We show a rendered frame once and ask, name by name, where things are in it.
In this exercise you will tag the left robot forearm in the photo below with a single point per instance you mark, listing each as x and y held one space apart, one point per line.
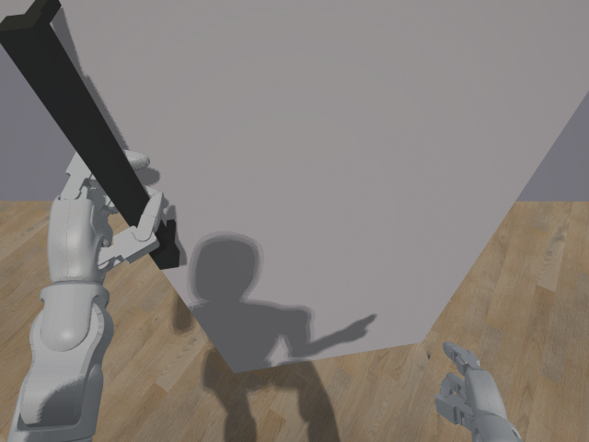
59 398

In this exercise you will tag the fridge door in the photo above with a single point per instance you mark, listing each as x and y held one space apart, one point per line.
334 167

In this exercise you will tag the left robot hand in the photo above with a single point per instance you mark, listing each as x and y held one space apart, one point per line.
79 222

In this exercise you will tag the handle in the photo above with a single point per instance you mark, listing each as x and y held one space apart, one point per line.
35 49

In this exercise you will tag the right robot forearm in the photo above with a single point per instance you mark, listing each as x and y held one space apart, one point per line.
493 428

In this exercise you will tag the right robot hand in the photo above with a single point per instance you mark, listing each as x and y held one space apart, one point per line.
476 395

